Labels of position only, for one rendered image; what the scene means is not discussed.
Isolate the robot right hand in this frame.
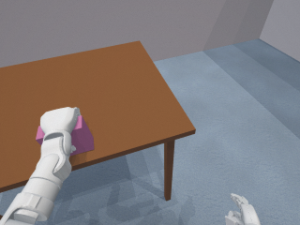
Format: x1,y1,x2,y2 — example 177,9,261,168
225,193,261,225

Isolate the sponge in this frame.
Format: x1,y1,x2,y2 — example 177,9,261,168
36,115,95,156

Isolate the robot left hand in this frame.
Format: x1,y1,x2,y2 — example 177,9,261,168
40,107,81,153

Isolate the table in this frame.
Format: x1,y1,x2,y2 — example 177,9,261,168
0,40,196,220

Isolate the left robot forearm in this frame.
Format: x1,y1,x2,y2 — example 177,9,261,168
0,129,72,225

